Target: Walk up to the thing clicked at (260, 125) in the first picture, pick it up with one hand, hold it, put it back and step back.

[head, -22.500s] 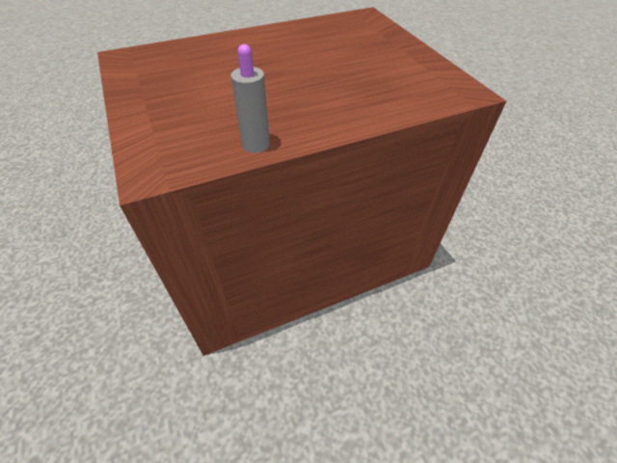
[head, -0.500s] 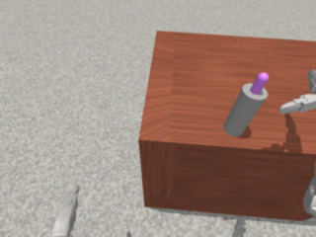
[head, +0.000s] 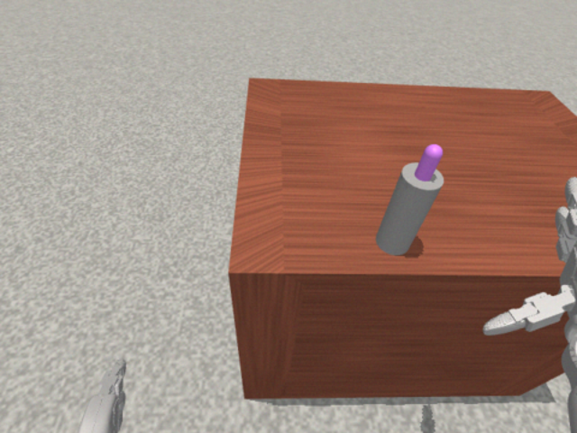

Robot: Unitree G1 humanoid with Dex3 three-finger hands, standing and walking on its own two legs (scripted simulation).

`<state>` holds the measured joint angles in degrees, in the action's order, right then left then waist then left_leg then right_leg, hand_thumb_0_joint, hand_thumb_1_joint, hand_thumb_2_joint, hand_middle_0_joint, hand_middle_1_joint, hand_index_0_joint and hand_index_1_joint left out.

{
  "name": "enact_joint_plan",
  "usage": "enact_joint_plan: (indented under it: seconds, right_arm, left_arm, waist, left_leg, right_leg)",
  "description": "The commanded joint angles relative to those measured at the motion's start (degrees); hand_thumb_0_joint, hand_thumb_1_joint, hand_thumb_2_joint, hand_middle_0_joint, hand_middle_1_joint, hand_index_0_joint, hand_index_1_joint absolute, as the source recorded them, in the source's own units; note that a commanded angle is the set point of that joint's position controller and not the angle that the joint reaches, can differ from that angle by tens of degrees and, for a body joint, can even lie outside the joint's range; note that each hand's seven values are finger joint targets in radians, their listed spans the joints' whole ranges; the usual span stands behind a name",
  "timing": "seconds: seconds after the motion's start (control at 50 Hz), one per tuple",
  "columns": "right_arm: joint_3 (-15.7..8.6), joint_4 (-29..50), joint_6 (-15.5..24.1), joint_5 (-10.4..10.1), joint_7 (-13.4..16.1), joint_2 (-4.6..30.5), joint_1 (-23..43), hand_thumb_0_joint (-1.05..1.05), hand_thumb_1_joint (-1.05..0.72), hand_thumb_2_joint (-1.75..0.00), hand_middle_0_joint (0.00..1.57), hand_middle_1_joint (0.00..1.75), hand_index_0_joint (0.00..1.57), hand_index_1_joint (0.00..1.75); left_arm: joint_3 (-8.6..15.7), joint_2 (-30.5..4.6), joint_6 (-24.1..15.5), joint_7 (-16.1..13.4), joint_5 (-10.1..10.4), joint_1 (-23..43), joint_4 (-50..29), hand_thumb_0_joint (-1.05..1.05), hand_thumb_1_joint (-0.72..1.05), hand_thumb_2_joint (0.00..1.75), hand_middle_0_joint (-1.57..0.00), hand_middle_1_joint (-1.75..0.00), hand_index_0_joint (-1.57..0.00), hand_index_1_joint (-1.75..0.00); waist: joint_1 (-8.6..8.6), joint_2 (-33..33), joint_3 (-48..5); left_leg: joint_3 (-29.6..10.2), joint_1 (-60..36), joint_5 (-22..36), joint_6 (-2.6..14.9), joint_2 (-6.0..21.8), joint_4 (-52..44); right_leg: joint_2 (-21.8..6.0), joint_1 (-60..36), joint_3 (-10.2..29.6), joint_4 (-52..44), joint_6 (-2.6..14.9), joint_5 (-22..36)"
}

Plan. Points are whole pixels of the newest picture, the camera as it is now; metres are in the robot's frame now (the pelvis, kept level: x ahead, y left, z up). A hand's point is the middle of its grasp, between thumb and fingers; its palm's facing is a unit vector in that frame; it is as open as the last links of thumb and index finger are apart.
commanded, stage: sink last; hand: right
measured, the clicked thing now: (411, 200) +0.42 -0.20 +0.09
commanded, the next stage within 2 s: home in 0.56 s
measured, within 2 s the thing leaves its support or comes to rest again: neither
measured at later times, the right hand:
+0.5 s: hand (534, 368) +0.15 -0.22 +0.16, palm faces +0.34 +0.84 -0.43, open 17.5 cm
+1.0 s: hand (466, 387) +0.16 -0.21 +0.05, palm faces +0.22 +0.93 -0.29, open 17.2 cm
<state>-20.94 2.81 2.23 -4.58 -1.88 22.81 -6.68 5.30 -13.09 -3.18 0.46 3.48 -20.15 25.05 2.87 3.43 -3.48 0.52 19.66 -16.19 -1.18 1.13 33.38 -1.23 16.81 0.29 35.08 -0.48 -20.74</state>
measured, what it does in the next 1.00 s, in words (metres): stands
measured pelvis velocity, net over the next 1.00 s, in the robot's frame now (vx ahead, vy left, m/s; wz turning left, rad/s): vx -0.02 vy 0.01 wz -0.02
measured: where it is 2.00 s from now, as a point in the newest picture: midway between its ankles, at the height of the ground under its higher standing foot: outside the picture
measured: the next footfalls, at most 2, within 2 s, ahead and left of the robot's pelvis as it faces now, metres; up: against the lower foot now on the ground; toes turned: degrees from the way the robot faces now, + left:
none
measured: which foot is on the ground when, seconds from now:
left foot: down 0.00-1.00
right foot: down 0.00-1.00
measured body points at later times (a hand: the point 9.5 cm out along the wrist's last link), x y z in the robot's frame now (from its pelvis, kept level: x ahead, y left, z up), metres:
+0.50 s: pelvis -0.03 +0.02 +0.00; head -0.04 +0.05 +0.45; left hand +0.13 +0.28 -0.08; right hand +0.12 -0.26 +0.18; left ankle +0.01 +0.14 -0.73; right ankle -0.03 -0.12 -0.73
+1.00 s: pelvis -0.02 +0.01 +0.00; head -0.01 +0.02 +0.45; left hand +0.15 +0.21 -0.08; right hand +0.14 -0.25 +0.07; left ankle +0.01 +0.14 -0.73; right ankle -0.03 -0.12 -0.73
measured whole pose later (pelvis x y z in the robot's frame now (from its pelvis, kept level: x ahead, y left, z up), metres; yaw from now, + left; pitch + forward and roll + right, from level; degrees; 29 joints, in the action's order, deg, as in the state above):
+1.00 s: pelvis -0.02 +0.01 +0.00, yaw -1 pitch -1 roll +0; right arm -9.1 3.7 14.7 -2.4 -0.7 12.6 -26.9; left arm 2.5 -7.7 -8.6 -1.3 0.4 -14.5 32.3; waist 2.1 1.5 2.7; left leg 1.5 16.7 -13.7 -0.7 2.1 31.4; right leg -0.3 13.5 1.2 31.1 -1.0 -16.7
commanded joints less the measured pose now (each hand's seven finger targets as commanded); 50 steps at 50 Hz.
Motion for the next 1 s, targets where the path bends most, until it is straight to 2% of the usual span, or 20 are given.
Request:
enact_joint_plan:
  seconds: [0.0,0.02,0.12,0.16,0.2,0.22,0.28,0.34,0.42,0.44,0.48,0.6,0.64,0.72,0.78,0.82,0.84,0.88,0.92,0.98]
  right_arm:
    - [-9.64,30.46,6.06,-0.65,3.66,17.24,5.87,0.0,0.51,-0.05,0.06,0.05,0.05,0.05]
    - [-10.74,24.31,5.43,-0.55,4.37,16.38,-2.31,0.0,0.51,-0.05,0.06,0.05,0.06,0.05]
    - [-3.26,27.76,7.06,-0.48,4.49,5.86,-14.11,0.0,0.55,-0.05,0.06,0.06,0.05,0.06]
    - [2.92,35.68,8.54,-0.67,3.63,0.62,-13.67,0.0,0.54,-0.05,0.06,0.06,0.05,0.06]
    - [1.45,34.37,9.32,-0.9,3.24,0.9,-20.72,0.0,0.54,-0.05,0.05,0.06,0.05,0.06]
    - [-1.23,32.58,9.07,-0.89,3.31,3.39,-25.09,0.0,0.54,-0.05,0.05,0.06,0.05,0.06]
    - [0.19,40.2,10.67,-0.51,3.09,4.16,-13.96,0.0,0.55,-0.05,0.05,0.06,0.05,0.06]
    - [-1.76,35.5,11.12,-0.58,3.59,5.21,-17.29,0.0,0.55,-0.05,0.05,0.06,0.05,0.06]
    - [-6.46,32.13,13.05,-0.16,3.78,7.69,-20.51,0.0,0.56,-0.05,0.05,0.06,0.05,0.06]
    - [-5.1,33.27,14.02,-0.17,3.45,5.73,-19.85,0.0,0.54,-0.05,0.05,0.06,0.05,0.06]
    - [-8.49,31.51,15.41,-0.11,3.8,8.32,-20.01,0.0,0.53,-0.06,0.05,0.06,0.05,0.06]
    - [-5.04,24.57,16.75,0.15,3.78,3.72,-18.33,0.0,0.51,-0.06,0.05,0.06,0.05,0.06]
    - [-5.32,23.95,17.45,0.35,3.82,4.5,-13.99,0.0,0.5,-0.07,0.05,0.06,0.05,0.06]
    - [-1.82,20.05,18.78,0.7,3.2,2.73,-12.03,0.0,0.5,-0.09,0.06,0.06,0.06,0.06]
    - [2.98,18.85,19.13,1.24,2.47,-0.61,-13.29,0.0,0.49,-0.09,0.06,0.06,0.06,0.06]
    - [0.51,17.21,18.35,1.31,2.91,2.84,-15.78,0.0,0.51,-0.08,0.06,0.06,0.06,0.06]
    - [4.77,16.15,17.94,1.36,2.33,-0.85,-16.42,0.0,0.49,-0.09,0.06,0.06,0.06,0.06]
    - [3.39,14.27,17.01,1.2,2.4,0.36,-18.9,0.0,0.5,-0.09,0.06,0.06,0.06,0.06]
    - [5.11,12.89,15.84,1.52,2.44,-0.71,-20.62,0.0,0.48,-0.1,0.06,0.06,0.06,0.06]
    - [7.94,7.79,14.31,2.17,2.81,-2.38,-19.73,0.0,0.51,-0.08,0.06,0.06,0.06,0.06]
  left_arm:
    - [3.44,-7.39,-2.96,-1.89,-0.4,5.03,-12.1,0.0,-0.52,0.05,-0.06,-0.05,-0.06,-0.05]
    - [4.68,-9.77,-3.18,-2.86,-0.64,8.17,-15.11,0.0,-0.52,0.04,-0.06,-0.06,-0.06,-0.05]
    - [6.93,-9.92,-2.84,-4.66,-1.3,4.66,-18.24,0.0,-0.5,0.03,-0.05,-0.05,-0.06,-0.05]
    - [5.44,-7.74,-3.28,-4.23,-0.99,2.75,-17.13,0.0,-0.5,0.03,-0.06,-0.06,-0.06,-0.05]
    - [4.08,-4.54,-3.54,-3.75,-0.49,-2.02,-12.68,0.0,-0.5,0.03,-0.06,-0.06,-0.06,-0.05]
    - [6.42,-6.54,-3.67,-3.87,-0.35,-3.88,-14.42,0.0,-0.5,0.03,-0.05,-0.06,-0.06,-0.05]
    - [4.95,-3.3,-3.67,-3.49,-0.81,-2.13,-7.55,0.0,-0.5,0.04,-0.06,-0.06,-0.06,-0.05]
    - [6.84,-6.3,-5.41,-3.86,-1.17,3.75,-8.49,0.0,-0.51,0.04,-0.06,-0.06,-0.06,-0.05]
    - [6.5,-5.89,-6.63,-3.57,-1.87,5.6,-7.46,0.0,-0.52,0.05,-0.06,-0.05,-0.06,-0.05]
    - [3.91,-3.14,-6.79,-3.05,-1.99,6.09,-7.67,0.0,-0.52,0.05,-0.06,-0.05,-0.06,-0.05]
    - [5.37,-5.23,-7.48,-3.38,-2.22,7.71,-10.49,0.0,-0.53,0.05,-0.06,-0.05,-0.05,-0.05]
    - [9.02,-9.22,-7.93,-4.34,-2.15,7.16,-9.89,0.0,-0.55,0.07,-0.06,-0.05,-0.05,-0.06]
    - [6.48,-7.37,-7.99,-4.21,-2.17,7.43,-10.65,0.0,-0.55,0.08,-0.06,-0.05,-0.05,-0.06]
    - [-1.53,0.7,-8.01,-3.85,-1.98,5.39,-8.15,0.0,-0.23,0.4,-0.12,-0.18,-0.13,-0.18]
    - [-5.89,4.94,-8.34,-3.11,-2.11,5.24,-3.93,0.0,0.01,0.52,-0.13,-0.19,-0.13,-0.19]
    - [-1.74,-0.74,-8.5,-3.4,-2.29,6.15,-1.57,0.0,0.17,0.57,-0.14,-0.2,-0.14,-0.2]
    - [-3.67,0.86,-8.55,-2.95,-2.2,7.5,-1.26,0.0,0.25,0.59,-0.14,-0.21,-0.15,-0.21]
    - [2.53,-5.63,-8.55,-3.32,-2.34,7.6,-0.39,0.0,0.41,0.63,-0.15,-0.22,-0.15,-0.22]
    - [5.08,-8.24,-8.58,-3.24,-2.68,6.86,0.43,0.0,0.5,0.67,-0.16,-0.23,-0.16,-0.23]
    - [3.65,-6.91,-8.68,-3.15,-2.76,10.26,-3.08,0.0,0.67,0.78,-0.18,-0.26,-0.18,-0.26]
  waist:
    - [-0.3,1.61,-10.19]
    - [0.11,-2.27,-7.56]
    - [-1.11,-4.85,-5.01]
    - [-1.16,-3.54,-4.68]
    - [-0.43,-3.58,0.45]
    - [-1.35,-4.14,1.62]
    - [-2.03,0.55,4.73]
    - [-1.8,0.57,8.26]
    - [0.32,-1.86,4.92]
    - [0.93,-2.04,3.33]
    - [1.54,-5.58,0.05]
    - [0.57,-7.45,0.37]
    - [0.53,-9.33,2.48]
    - [0.3,-8.36,7.41]
    - [0.49,-1.79,6.98]
    - [0.68,0.59,5.38]
    - [0.16,2.57,5.15]
    - [-0.86,2.96,2.69]
    - [-1.71,1.86,-1.04]
    - [-1.73,-3.98,-1.99]
  left_leg:
    - [2.75,-8.89,13.63,1.55,-1.15,-3.59]
    - [3.03,-8.85,11.84,1.19,-1.25,-3.95]
    - [3.19,-7.71,7.61,0.8,-0.35,-4.98]
    - [3.71,-6.6,7.15,1.12,-0.52,-4.49]
    - [3.93,-4.83,4.95,0.98,-0.45,-4.94]
    - [3.77,-4.26,4.79,0.68,-0.33,-5.46]
    - [3.07,-1.13,0.5,0.74,-0.06,-5.86]
    - [2.51,0.01,-5.68,0.48,0.43,-7.47]
    - [2.52,-3.21,-6.63,0.36,0.52,-7.63]
    - [1.85,-4.25,-5.97,0.36,0.95,-7.74]
    - [1.24,-6.81,-4.08,0.03,1.42,-7.73]
    - [2.08,-5.57,-2.74,0.36,0.83,-7.71]
    - [1.41,-4.68,-8.23,0.2,1.23,-9.96]
    - [-0.67,-2.93,-14.69,0.13,2.02,-13.16]
    - [1.03,-4.81,-7.1,0.28,0.96,-10.22]
    - [2.53,-6.24,-1.78,0.6,0.28,-8.33]
    - [2.95,-5.82,-0.27,0.92,-0.05,-7.82]
    - [3.48,-6.21,2.98,1.26,-0.39,-7.06]
    - [4.0,-7.61,7.39,1.28,-0.61,-6.42]
    - [4.68,-8.5,9.09,1.07,-1.13,-6.16]
  right_leg:
    - [1.12,-3.07,-1.96,-5.72,0.56,19.04]
    - [1.02,-1.32,-1.39,-5.92,0.81,17.17]
    - [1.69,-1.8,-1.81,-6.6,1.41,12.04]
    - [1.32,-3.39,-1.73,-7.32,1.04,12.46]
    - [1.61,-1.02,-2.05,-7.41,1.3,10.32]
    - [1.87,-0.58,-2.29,-7.69,1.53,9.48]
    - [2.26,0.63,-2.1,-8.6,1.44,4.17]
    - [2.7,3.6,-2.1,-9.01,1.56,-1.72]
    - [2.73,4.46,-1.75,-8.21,1.52,-1.42]
    - [2.88,3.9,-2.12,-7.46,1.34,0.18]
    - [2.86,3.15,-2.13,-6.39,1.32,3.14]
    - [2.16,-0.6,-1.5,-7.94,1.01,4.64]
    - [2.37,-0.17,-1.68,-8.57,0.98,1.39]
    - [2.61,0.62,-2.49,-9.87,0.86,-1.86]
    - [2.4,1.41,-2.21,-11.55,0.93,0.65]
    - [2.53,1.59,-2.11,-12.07,0.85,3.24]
    - [2.58,1.27,-2.27,-12.11,0.73,3.94]
    - [2.24,-0.07,-1.99,-11.55,0.51,6.83]
    - [1.97,-2.43,-1.63,-10.57,0.34,11.25]
    - [1.12,-2.66,-0.49,-9.68,0.54,13.89]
